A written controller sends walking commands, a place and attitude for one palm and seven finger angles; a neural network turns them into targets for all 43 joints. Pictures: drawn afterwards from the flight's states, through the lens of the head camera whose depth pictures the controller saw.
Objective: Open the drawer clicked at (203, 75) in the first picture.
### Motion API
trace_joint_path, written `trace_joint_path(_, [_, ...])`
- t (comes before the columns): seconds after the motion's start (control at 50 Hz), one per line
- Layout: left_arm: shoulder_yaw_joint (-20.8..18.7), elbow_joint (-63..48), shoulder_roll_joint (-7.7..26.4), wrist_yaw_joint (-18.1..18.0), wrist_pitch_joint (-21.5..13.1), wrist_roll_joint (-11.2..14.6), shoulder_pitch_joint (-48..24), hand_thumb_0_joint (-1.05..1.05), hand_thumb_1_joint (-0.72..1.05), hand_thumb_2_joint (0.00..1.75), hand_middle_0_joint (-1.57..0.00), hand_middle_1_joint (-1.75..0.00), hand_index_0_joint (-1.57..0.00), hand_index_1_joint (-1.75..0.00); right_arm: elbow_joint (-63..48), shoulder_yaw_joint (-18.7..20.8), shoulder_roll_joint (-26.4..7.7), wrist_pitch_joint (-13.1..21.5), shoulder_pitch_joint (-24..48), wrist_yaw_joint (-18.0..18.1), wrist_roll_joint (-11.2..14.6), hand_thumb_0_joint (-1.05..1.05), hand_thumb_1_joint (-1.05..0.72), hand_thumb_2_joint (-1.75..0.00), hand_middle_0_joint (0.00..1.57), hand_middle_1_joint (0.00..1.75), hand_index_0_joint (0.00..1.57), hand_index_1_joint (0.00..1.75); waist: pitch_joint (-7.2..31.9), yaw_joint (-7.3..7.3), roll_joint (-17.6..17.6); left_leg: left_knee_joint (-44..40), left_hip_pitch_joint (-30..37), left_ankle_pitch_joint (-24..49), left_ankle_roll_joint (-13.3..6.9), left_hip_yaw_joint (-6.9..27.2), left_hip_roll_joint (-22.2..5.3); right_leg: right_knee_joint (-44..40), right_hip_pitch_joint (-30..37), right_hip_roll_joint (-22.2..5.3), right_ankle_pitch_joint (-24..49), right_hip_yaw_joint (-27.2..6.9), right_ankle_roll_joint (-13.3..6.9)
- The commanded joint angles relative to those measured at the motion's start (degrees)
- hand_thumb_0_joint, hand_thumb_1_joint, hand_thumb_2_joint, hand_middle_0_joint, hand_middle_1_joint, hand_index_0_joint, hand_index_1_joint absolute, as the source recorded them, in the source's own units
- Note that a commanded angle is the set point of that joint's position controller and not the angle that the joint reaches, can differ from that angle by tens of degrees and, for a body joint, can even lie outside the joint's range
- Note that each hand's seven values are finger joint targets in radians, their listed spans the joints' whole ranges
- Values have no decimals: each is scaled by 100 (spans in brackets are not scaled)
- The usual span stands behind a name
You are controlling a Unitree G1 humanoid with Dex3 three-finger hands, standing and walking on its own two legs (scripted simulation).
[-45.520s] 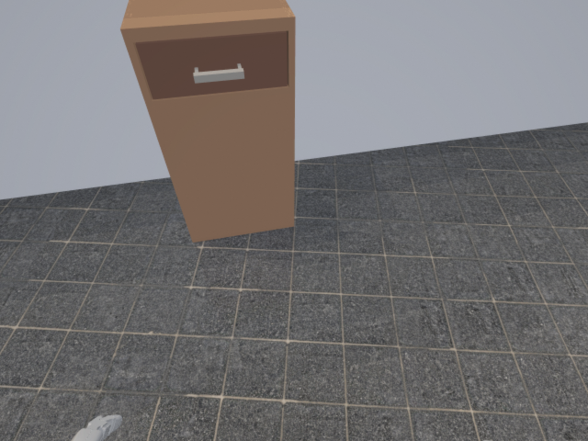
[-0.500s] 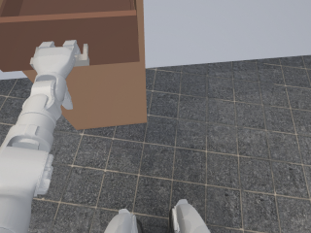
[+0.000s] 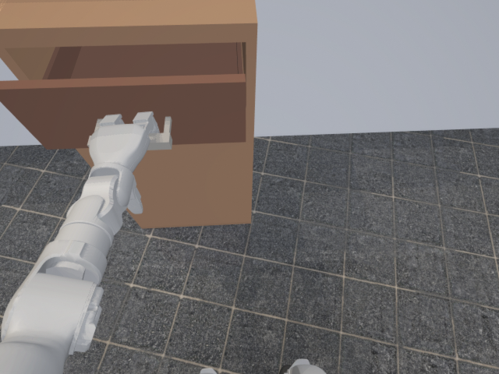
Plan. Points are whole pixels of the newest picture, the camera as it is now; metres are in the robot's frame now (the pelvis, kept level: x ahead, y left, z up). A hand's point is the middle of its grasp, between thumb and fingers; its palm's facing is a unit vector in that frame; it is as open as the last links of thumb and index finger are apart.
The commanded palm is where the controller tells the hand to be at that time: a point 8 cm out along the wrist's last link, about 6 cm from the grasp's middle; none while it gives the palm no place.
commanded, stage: re-aim the fingers above the handle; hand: left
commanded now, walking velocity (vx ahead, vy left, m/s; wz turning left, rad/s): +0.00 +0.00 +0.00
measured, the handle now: (132, 133) +0.52 +0.21 +0.02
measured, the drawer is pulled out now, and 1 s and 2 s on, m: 0.10 0.10 0.10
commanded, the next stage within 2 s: none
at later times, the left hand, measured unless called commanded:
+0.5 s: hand (138, 166) +0.45 +0.19 +0.01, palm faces -0.06 -0.06 -1.00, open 13.9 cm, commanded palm +0.44 +0.19 +0.07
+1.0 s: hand (133, 167) +0.46 +0.20 +0.01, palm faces -0.07 -0.05 -1.00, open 13.9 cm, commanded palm +0.44 +0.20 +0.07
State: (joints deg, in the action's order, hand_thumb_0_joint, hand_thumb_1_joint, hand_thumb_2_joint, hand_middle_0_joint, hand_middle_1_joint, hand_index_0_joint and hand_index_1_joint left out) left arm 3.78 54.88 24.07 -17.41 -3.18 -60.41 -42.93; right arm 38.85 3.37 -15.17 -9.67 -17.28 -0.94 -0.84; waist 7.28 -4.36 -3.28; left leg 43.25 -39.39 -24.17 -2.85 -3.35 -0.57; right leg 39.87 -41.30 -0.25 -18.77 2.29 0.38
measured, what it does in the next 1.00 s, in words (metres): stands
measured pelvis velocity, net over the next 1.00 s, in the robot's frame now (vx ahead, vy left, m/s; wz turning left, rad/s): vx -0.02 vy -0.01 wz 0.00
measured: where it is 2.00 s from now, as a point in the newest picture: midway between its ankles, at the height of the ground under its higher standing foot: outside the picture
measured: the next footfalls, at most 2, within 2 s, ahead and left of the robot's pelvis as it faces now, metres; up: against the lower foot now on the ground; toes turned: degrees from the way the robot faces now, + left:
none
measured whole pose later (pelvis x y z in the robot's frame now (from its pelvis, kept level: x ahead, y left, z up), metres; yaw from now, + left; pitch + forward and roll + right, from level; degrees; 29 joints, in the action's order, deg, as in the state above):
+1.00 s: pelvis -0.02 -0.01 +0.00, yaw +0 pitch +20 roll -1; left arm 1.6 60.3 27.2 -19.3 -6.9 -62.3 -45.5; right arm 39.7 3.0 -15.8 -7.7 -19.8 0.3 -0.7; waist 7.0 -6.5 -2.7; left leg 44.5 -41.7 -22.8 -2.6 -3.7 -0.6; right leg 41.7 -44.1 -0.2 -17.6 1.7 -0.1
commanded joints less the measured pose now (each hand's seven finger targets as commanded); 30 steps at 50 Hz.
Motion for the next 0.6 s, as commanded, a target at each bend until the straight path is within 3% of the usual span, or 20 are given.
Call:
trace_joint_path(0.0, [-533,-1299,1505,-183,-215,-61,-2158,0,-50,30,-30,-120,-30,-120,-301,308,-834,41,-935,97,-32,0,-90,-90,20,30,20,30,2735,-88,-86,-181,1689,4068,23,199,9,-55,1660,159,3185,-131,-290])
trace_joint_path(0.02, [-634,-1410,1569,-211,-272,-73,-2047,0,-50,30,-30,-120,-30,-120,-322,318,-823,49,-924,101,-47,0,-90,-90,20,30,20,30,2853,-51,-28,-151,1759,4313,27,244,-11,-9,1704,153,3259,-124,-286])
trace_joint_path(0.06, [-536,-1364,1377,-227,-307,-51,-1832,0,-50,30,-30,-120,-30,-120,-325,326,-795,55,-888,74,-54,0,-90,-90,20,30,20,30,2714,-42,-129,-133,1836,4519,55,253,-30,-30,1560,158,3223,-103,-288])
trace_joint_path(0.12, [-465,-1296,1264,-299,-303,-30,-1806,0,-50,30,-30,-120,-30,-120,-320,333,-821,64,-846,45,-48,0,-90,-90,20,30,20,30,2494,-97,50,-173,1692,4054,50,234,-29,-79,1462,175,2962,-84,-274])
trace_joint_path(0.16, [-649,-1282,1483,-353,-286,-50,-1755,0,-50,30,-30,-120,-30,-120,-334,336,-833,62,-842,51,-51,0,-90,-90,20,30,20,30,2630,-42,142,-178,1568,3920,37,202,12,-61,1670,163,3062,-122,-286])
trace_joint_path(0.18, [-633,-1273,1502,-378,-279,-83,-1849,0,-50,30,-30,-120,-30,-120,-323,336,-828,64,-852,55,-44,0,-90,-90,20,30,20,30,2636,-90,159,-184,1550,3847,33,199,25,-51,1678,167,3073,-130,-272])
trace_joint_path(0.26, [-270,-1287,1107,-411,-256,-91,-2229,0,-50,30,-30,-120,-30,-120,-259,355,-814,78,-822,45,-31,0,-90,-90,20,30,20,30,2410,-239,5,-200,1725,3705,59,278,7,-99,1264,194,2599,-58,-291])
trace_joint_path(0.34, [-184,-1312,1003,-397,-238,-68,-2429,0,-50,30,-30,-120,-30,-120,-237,371,-811,108,-859,40,-36,0,-90,-90,20,30,20,30,2593,-231,-153,-203,1861,3522,76,301,12,-93,1187,210,2363,-47,-304])
trace_joint_path(0.38, [-293,-1234,1134,-385,-239,-76,-2410,0,-50,30,-30,-120,-30,-120,-228,360,-822,99,-899,52,-42,0,-90,-90,20,30,20,30,2703,-221,-81,-205,1863,3563,69,309,15,-92,1281,217,2421,-66,-296])
trace_joint_path(0.44, [-314,-862,1176,-423,-171,-92,-2411,0,-50,30,-30,-120,-30,-120,-216,317,-842,108,-854,79,-9,0,-90,-90,20,30,20,30,2237,-263,193,-312,1403,2871,44,279,49,-158,1228,212,2078,-55,-298])
trace_joint_path(0.46, [-506,-849,1411,-457,-165,-117,-2429,0,-50,30,-30,-120,-30,-120,-209,302,-871,107,-842,97,-15,0,-90,-90,20,30,20,30,2260,-204,182,-324,1337,2894,37,273,48,-143,1284,199,2115,-75,-316])
trace_joint_path(0.54, [-583,-806,1547,-574,-100,-199,-2448,0,-50,30,-30,-120,-30,-120,-265,277,-855,135,-824,96,-12,0,-90,-90,20,30,20,30,2431,-144,12,-335,1275,2819,36,207,72,-90,1381,196,2131,-90,-314])
trace_joint_path(0.58, [-730,-695,1778,-566,-68,-183,-2396,0,-50,30,-30,-120,-30,-120,-281,258,-889,134,-855,100,-6,0,-90,-90,20,30,20,30,2490,-135,120,-343,1146,2726,23,188,86,-102,1532,192,2172,-134,-292])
